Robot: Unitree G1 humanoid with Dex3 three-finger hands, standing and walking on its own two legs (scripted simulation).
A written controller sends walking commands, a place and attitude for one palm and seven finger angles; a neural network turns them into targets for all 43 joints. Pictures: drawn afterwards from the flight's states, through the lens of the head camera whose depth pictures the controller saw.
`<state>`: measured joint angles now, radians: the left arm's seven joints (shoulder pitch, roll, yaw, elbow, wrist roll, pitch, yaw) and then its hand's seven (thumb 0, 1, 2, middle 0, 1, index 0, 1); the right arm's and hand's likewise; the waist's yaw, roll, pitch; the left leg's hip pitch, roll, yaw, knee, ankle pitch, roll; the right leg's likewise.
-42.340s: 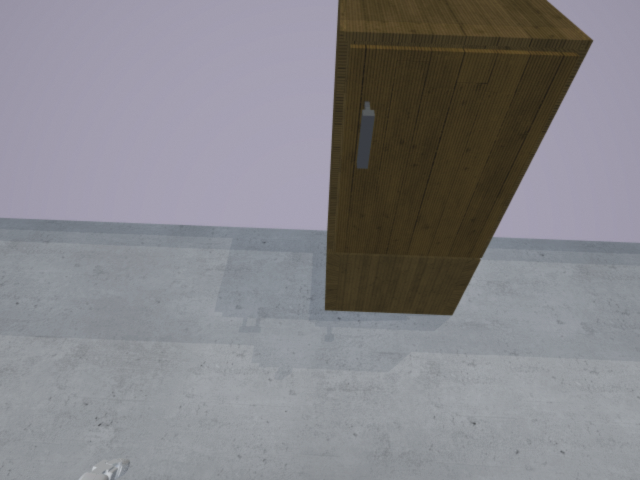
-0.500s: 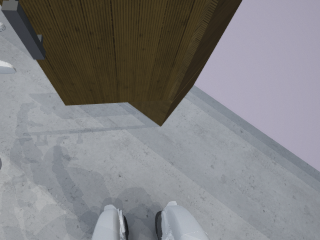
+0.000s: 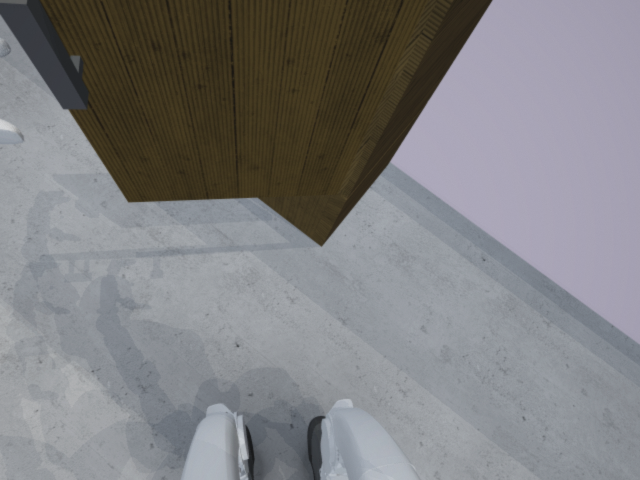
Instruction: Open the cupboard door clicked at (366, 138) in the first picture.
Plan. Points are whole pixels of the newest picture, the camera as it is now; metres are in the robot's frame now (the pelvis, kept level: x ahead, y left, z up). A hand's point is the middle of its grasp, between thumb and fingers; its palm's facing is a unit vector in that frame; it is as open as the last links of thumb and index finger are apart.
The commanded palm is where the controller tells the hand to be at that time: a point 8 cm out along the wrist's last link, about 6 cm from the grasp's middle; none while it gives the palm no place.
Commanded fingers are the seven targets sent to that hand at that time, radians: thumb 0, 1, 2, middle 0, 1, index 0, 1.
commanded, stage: slide the fingers in behind the handle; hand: left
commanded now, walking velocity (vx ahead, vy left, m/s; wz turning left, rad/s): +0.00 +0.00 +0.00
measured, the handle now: (51, 38) +0.57 +0.23 +0.09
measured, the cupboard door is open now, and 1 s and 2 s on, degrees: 44 43 43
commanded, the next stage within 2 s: close the thumb around the handle in 1.42 s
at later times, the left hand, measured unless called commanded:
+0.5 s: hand (15, 78) +0.52 +0.26 +0.09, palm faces +0.01 -1.00 +0.00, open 14.1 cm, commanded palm +0.51 +0.28 +0.09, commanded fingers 0.00 -0.50 0.30 -0.30 -1.20 -0.30 -1.20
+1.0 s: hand (53, 70) +0.53 +0.23 +0.09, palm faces +0.04 -1.00 +0.00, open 13.9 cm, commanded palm +0.52 +0.26 +0.09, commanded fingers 0.00 -0.50 0.30 -0.30 -1.20 -0.30 -1.20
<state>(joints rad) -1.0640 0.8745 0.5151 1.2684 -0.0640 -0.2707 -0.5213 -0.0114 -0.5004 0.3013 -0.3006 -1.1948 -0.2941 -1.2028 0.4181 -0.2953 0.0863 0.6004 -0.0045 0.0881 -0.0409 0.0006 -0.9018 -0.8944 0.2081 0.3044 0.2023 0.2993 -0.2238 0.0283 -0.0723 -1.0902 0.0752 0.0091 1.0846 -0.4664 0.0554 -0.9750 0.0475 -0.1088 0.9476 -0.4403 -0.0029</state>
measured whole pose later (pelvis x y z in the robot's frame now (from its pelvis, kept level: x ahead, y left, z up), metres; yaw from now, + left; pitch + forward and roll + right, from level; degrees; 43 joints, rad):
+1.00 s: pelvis +0.00 -0.01 +0.00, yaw +1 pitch +24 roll -5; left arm -1.05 0.70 0.45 1.28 -0.07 -0.33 -0.33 -0.01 -0.50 0.30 -0.30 -1.19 -0.30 -1.22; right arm 0.44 -0.28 0.07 0.63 -0.02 0.07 -0.01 0.00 -0.90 -0.89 0.21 0.30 0.20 0.30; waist -0.22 0.03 -0.08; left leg -1.03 0.07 0.01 1.06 -0.46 0.04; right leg -0.93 0.05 -0.10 0.95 -0.45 -0.02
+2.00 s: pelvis +0.00 +0.00 +0.01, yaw +1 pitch +23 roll -5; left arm -0.98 0.61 0.43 1.24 -0.08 -0.38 -0.30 0.00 0.37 0.67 -0.34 -1.28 -0.36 -1.30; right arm 0.42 -0.28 0.05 0.64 -0.02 0.08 0.00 0.00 -0.90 -0.89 0.21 0.30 0.20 0.30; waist -0.20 0.04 -0.10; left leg -0.99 0.06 0.03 1.04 -0.46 0.05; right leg -0.89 0.04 -0.08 0.94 -0.45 0.00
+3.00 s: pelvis +0.02 -0.01 +0.03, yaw +1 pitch +15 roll -1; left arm -0.24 0.13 0.24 0.45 -0.19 -0.32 0.03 0.00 0.64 0.75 -0.33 -1.32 -0.34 -1.28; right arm 0.28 -0.25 0.00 0.53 0.01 0.05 0.05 0.01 -0.91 -0.90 0.20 0.30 0.20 0.30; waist -0.05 0.03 -0.15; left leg -0.73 0.04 0.08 0.90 -0.44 0.04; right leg -0.68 0.02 -0.03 0.87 -0.45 -0.01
